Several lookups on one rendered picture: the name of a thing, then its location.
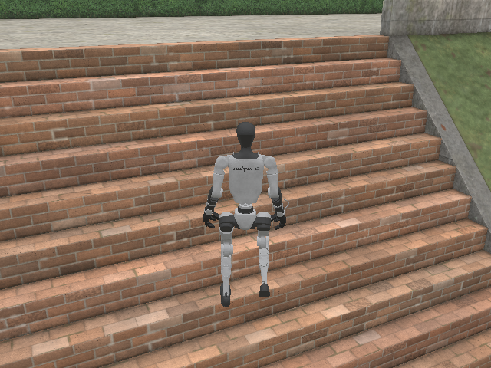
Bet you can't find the right robot foot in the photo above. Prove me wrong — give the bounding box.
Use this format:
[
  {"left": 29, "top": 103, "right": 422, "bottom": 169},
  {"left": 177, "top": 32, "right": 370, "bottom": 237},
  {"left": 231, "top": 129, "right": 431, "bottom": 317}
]
[{"left": 259, "top": 283, "right": 270, "bottom": 297}]

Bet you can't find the robot right forearm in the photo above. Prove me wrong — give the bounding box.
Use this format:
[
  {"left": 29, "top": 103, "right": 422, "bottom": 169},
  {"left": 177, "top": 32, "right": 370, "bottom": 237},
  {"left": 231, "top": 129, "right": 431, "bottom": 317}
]
[{"left": 271, "top": 187, "right": 285, "bottom": 217}]

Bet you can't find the robot left forearm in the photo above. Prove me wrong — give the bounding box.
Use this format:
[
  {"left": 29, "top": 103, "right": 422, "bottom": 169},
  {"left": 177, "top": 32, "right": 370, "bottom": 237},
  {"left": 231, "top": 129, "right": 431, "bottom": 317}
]
[{"left": 204, "top": 187, "right": 219, "bottom": 215}]

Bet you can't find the robot right hand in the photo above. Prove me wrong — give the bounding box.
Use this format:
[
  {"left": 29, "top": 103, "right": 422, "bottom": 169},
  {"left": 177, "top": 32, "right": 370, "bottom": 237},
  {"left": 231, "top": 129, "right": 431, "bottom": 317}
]
[{"left": 271, "top": 214, "right": 286, "bottom": 230}]

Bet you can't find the humanoid robot torso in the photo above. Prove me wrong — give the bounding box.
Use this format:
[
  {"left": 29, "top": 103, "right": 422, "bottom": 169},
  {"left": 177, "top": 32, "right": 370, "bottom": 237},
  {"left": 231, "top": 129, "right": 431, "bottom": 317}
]
[{"left": 228, "top": 152, "right": 264, "bottom": 230}]

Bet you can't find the robot left upper arm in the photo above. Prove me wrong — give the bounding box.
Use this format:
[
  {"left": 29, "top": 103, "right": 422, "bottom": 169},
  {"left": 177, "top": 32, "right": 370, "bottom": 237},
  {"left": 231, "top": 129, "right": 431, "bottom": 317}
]
[{"left": 211, "top": 155, "right": 230, "bottom": 198}]

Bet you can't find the robot left hand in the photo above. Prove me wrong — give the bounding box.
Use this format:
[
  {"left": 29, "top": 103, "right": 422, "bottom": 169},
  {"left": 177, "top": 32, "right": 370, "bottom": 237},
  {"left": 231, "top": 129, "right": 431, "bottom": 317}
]
[{"left": 203, "top": 212, "right": 219, "bottom": 228}]

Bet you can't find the robot right upper arm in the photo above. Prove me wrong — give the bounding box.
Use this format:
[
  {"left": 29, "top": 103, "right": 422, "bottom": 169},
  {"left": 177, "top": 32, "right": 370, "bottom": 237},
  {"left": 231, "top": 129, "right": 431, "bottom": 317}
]
[{"left": 262, "top": 155, "right": 279, "bottom": 198}]

